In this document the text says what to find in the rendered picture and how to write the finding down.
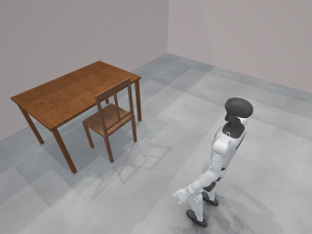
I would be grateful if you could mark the robot left foot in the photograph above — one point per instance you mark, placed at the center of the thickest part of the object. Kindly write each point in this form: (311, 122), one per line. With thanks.
(192, 216)

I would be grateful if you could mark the right robot shin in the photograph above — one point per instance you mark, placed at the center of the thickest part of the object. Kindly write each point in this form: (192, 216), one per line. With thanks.
(211, 194)

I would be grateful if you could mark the table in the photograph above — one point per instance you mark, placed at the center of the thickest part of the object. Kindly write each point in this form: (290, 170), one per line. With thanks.
(58, 101)

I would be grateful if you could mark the robot left hand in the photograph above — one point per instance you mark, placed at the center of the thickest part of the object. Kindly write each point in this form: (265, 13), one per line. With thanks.
(181, 195)

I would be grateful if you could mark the robot right upper arm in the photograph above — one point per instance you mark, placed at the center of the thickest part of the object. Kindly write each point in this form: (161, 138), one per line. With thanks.
(244, 120)

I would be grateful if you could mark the robot left upper arm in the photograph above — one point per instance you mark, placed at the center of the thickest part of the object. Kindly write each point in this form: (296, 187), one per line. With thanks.
(220, 149)

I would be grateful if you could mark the robot left forearm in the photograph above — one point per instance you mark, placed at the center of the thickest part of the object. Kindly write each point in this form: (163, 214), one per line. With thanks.
(204, 181)

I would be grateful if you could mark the chair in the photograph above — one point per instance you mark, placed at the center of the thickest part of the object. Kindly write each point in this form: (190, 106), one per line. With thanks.
(111, 118)

